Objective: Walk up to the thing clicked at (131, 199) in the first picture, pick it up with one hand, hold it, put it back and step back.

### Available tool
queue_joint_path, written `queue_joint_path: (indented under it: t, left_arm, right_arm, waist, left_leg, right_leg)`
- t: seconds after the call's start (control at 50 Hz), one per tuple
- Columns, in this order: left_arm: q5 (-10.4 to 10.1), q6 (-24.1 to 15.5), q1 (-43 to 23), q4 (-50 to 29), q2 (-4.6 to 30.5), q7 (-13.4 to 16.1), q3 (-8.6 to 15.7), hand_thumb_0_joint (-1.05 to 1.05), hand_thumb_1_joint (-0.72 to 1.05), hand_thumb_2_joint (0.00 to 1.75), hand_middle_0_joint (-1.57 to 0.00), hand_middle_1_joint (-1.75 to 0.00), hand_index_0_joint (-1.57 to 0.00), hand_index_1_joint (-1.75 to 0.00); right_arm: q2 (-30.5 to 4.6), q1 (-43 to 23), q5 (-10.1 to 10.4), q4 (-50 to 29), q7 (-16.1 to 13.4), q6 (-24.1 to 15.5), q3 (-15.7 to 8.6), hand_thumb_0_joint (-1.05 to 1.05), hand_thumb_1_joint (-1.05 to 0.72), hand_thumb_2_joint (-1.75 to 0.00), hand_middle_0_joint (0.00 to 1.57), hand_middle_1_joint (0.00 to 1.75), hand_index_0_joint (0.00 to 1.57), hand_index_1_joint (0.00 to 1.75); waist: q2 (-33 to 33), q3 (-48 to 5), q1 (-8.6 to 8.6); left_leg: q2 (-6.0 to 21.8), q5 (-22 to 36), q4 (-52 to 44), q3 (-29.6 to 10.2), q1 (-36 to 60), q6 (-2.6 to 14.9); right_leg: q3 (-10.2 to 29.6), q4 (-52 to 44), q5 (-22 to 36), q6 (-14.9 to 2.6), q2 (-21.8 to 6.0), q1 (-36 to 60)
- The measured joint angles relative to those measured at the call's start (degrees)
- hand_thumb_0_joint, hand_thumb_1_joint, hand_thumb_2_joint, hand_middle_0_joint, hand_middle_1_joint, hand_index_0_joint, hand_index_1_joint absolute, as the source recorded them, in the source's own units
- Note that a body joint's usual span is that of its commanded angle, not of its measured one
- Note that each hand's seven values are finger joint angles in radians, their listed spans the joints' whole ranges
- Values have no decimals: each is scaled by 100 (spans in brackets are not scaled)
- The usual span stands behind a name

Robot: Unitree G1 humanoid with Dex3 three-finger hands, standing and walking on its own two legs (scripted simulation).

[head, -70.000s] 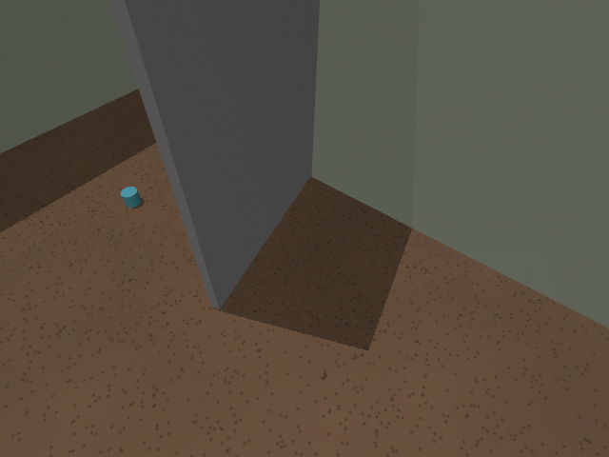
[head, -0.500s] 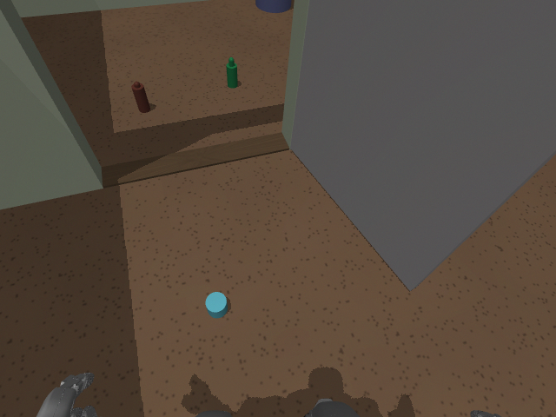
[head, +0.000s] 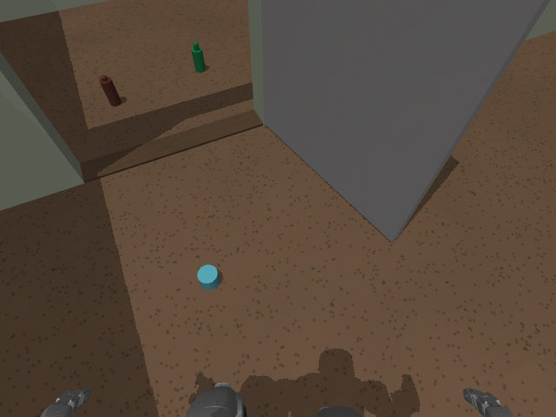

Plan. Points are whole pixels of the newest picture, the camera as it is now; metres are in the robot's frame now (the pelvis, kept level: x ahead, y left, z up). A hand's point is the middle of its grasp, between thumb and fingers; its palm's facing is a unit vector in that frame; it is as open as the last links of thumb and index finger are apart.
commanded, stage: step back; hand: left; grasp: from above
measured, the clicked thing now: (208, 277) +0.59 +0.25 -0.72
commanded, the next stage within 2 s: none
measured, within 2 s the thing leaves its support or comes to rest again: neither
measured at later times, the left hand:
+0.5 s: hand out of the picture -0.05 +0.25 -0.14, palm faces +0.09 -0.93 -0.35, open 7.4 cm
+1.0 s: hand out of the picture -0.26 +0.19 -0.12, palm faces +0.07 -0.89 -0.44, open 7.4 cm
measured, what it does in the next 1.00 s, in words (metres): walks backwards: left foot, then right foot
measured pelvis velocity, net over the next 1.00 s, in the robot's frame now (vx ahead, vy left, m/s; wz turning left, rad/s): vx -0.31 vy -0.09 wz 0.09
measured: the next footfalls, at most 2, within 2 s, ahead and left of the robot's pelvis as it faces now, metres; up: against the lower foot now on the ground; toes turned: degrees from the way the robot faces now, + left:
left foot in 0.36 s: -0.08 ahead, +0.09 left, +0.00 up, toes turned +3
right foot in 0.76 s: -0.23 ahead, -0.19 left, +0.00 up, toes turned +4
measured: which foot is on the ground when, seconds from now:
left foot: down 0.00-0.00, up 0.02-0.34, down 0.36-0.78, up 0.80-1.00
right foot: down 0.00-0.38, up 0.40-0.74, down 0.76-1.00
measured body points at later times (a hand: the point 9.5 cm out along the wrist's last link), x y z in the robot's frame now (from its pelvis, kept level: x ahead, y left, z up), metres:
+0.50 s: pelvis -0.14 -0.02 +0.01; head -0.09 +0.01 +0.46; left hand -0.05 +0.30 -0.11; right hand -0.03 -0.32 -0.09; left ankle -0.12 +0.09 -0.71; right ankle -0.11 -0.15 -0.64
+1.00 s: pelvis -0.31 -0.09 +0.01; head -0.26 -0.10 +0.46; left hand -0.26 +0.24 -0.09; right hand -0.20 -0.40 -0.12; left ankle -0.33 +0.05 -0.65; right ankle -0.27 -0.20 -0.71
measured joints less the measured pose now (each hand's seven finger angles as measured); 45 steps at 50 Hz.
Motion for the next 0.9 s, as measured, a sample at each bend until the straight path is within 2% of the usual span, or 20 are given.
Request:
queue_joint_path:
  t: [0.02,0.06,0.08,0.12,0.18,0.3,0.36,0.38,0.4,0.44,0.46,0.5,0.56,0.66,0.7,0.74,0.78,0.8,0.84,0.9]
  left_arm:
    - [12,-14,18,7,-57,-15,-15,0,90,90,-20,-30,-20,-30]
    - [24,-33,106,-49,-87,-51,-62,0,90,90,-20,-30,-20,-30]
    - [5,-33,135,-72,-113,-48,-79,0,90,90,-20,-30,-20,-30]
    - [-7,-9,149,-117,-176,-20,-106,0,90,90,-20,-30,-20,-30]
    - [9,4,83,-253,-228,21,-119,1,90,90,-20,-30,-20,-30]
    - [14,-38,-110,-584,-214,63,-162,0,90,90,-20,-30,-20,-30]
    - [-22,18,-162,-618,-133,37,-199,0,90,90,-20,-30,-20,-30]
    - [-36,48,-187,-583,-79,28,-194,0,90,90,-20,-30,-20,-30]
    - [-49,81,-179,-522,-58,29,-181,0,90,90,-20,-30,-20,-30]
    - [-35,151,-126,-360,-65,47,-143,0,90,90,-20,-30,-20,-30]
    - [-48,179,-95,-292,-47,55,-119,0,90,90,-20,-30,-20,-30]
    - [-89,190,-25,-208,6,60,-58,1,90,90,-20,-30,-20,-30]
    - [-82,147,124,-174,73,48,25,1,90,90,-20,-30,-20,-30]
    - [-50,147,319,-43,165,27,52,0,90,90,-20,-30,-20,-30]
    - [-54,132,344,27,164,7,26,0,90,90,-20,-30,-20,-30]
    - [-54,74,385,94,151,-21,0,0,90,90,-20,-30,-20,-30]
    - [-17,20,375,209,43,-36,-6,0,91,90,-20,-30,-20,-30]
    - [13,22,384,230,-28,-60,-28,0,91,90,-20,-30,-20,-30]
    - [51,31,495,201,-76,-95,-82,0,90,90,-20,-30,-20,-30]
    - [66,45,563,194,-173,-43,-128,1,90,90,-20,-30,-20,-30]
  right_arm:
    - [-39,-34,30,43,-7,38,-17,1,-90,-90,21,30,20,30]
    - [-31,-62,71,125,-45,112,-33,1,-90,-90,21,30,20,30]
    - [-39,-49,95,142,-56,127,-29,1,-91,-90,21,30,20,30]
    - [-78,17,135,150,-73,99,-14,1,-91,-90,21,30,20,30]
    - [-136,143,144,141,-98,42,25,1,-91,-90,21,30,20,30]
    - [-137,268,68,167,-85,43,34,1,-91,-90,21,30,20,30]
    - [-91,291,22,162,-24,-15,3,1,-91,-90,21,30,20,30]
    - [-22,267,-11,186,-12,-29,-10,1,-91,-90,21,30,20,30]
    - [22,264,-46,185,22,-24,2,1,-91,-90,21,30,20,30]
    - [57,278,-92,160,84,-32,37,1,-91,-90,21,30,20,30]
    - [90,281,-109,161,81,-43,56,1,-91,-90,21,30,20,30]
    - [151,285,-125,153,58,-50,89,1,-90,-90,21,30,20,30]
    - [176,226,-109,82,34,-47,79,1,-90,-90,21,30,20,30]
    - [132,-4,-98,-177,17,-83,35,1,-90,-90,21,30,20,30]
    - [67,-103,-104,-267,30,-59,26,1,-90,-90,21,30,20,30]
    - [-16,-196,-96,-316,45,2,24,1,-90,-90,21,30,20,30]
    - [-144,-282,-68,-297,49,78,-11,1,-90,-90,21,30,20,30]
    - [-177,-278,-39,-237,26,121,-50,1,-90,-90,21,30,20,30]
    - [-140,-169,-15,-91,-25,214,-82,1,-90,-90,21,30,20,30]
    - [-177,75,60,16,-37,204,-65,1,-91,-90,21,30,20,30]
  waist:
    - [120,-10,-42]
    - [52,-101,22]
    - [13,-138,63]
    - [-8,-216,97]
    - [-20,-270,119]
    - [-105,-156,111]
    - [-191,-112,54]
    - [-338,-58,73]
    - [-409,-49,104]
    - [-326,-103,40]
    - [-309,-133,17]
    - [-327,-201,36]
    - [-333,-238,124]
    - [-284,-171,190]
    - [-218,-146,207]
    - [-142,-163,231]
    - [137,-130,190]
    - [255,-131,142]
    - [127,-264,250]
    - [40,-394,278]
  left_leg:
    - [-27,-92,119,-210,-68,-10]
    - [-429,-979,974,-604,-282,-27]
    - [-636,-1180,1487,-767,-368,-37]
    - [-910,-1254,2200,-973,-444,-58]
    - [-1021,-1254,2440,-1036,-310,-134]
    - [-739,-1297,908,-718,395,-152]
    - [-610,-557,-347,-509,855,9]
    - [-692,-393,-421,-443,875,77]
    - [-706,-363,-380,-391,837,120]
    - [-576,-308,-324,-453,726,169]
    - [-514,-228,-385,-483,703,163]
    - [-424,-24,-575,-496,658,134]
    - [-306,234,-753,-465,534,112]
    - [-125,532,-739,-372,199,54]
    - [-46,632,-657,-342,15,-9]
    - [33,706,-509,-316,-209,-102]
    - [171,725,-277,-485,-442,-143]
    - [74,297,-88,-727,-554,-97]
    - [-413,-665,852,-987,-799,-97]
    - [-944,-859,2131,-1158,-923,-88]
  right_leg:
    - [-87,-5,31,-21,62,-2]
    - [-37,53,72,-79,-10,-103]
    - [0,0,138,-92,-59,-116]
    - [8,-187,319,-98,-128,-137]
    - [-62,-363,545,-112,-185,-246]
    - [-346,-308,808,-96,-288,-577]
    - [-476,-63,840,-27,-357,-808]
    - [-418,33,851,3,-438,-864]
    - [-308,179,531,10,-396,-938]
    - [-20,1094,-466,30,-36,-1174]
    - [161,1661,-681,16,156,-1283]
    - [437,2579,-744,4,409,-1405]
    - [601,3163,-683,121,467,-1283]
    - [510,2291,-801,292,145,-636]
    - [325,1525,-767,268,-33,-325]
    - [124,516,-426,190,-174,44]
    - [-98,-25,-253,130,-69,246]
    - [-201,33,-212,104,-29,195]
    - [-129,164,-141,34,-182,3]
    - [-98,-18,126,33,-384,-112]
